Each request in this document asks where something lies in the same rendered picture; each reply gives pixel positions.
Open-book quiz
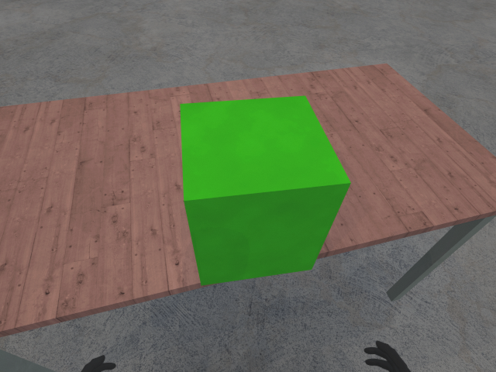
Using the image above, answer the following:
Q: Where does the robot left hand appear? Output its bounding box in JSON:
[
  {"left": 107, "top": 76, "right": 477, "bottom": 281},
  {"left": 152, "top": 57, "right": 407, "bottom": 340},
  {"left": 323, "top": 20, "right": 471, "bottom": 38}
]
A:
[{"left": 81, "top": 355, "right": 116, "bottom": 372}]

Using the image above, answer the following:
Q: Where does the table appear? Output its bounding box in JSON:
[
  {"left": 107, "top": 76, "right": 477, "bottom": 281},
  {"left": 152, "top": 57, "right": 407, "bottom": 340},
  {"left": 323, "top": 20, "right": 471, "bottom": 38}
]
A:
[{"left": 0, "top": 64, "right": 496, "bottom": 372}]

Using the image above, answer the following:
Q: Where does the carton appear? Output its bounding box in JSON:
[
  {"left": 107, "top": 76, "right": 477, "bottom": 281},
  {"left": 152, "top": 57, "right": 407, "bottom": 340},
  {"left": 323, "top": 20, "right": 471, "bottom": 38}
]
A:
[{"left": 180, "top": 96, "right": 351, "bottom": 286}]

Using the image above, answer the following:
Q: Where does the robot right hand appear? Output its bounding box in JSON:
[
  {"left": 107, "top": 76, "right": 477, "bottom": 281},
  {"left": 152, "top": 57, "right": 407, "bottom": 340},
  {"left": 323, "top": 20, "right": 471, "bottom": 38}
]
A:
[{"left": 364, "top": 341, "right": 411, "bottom": 372}]

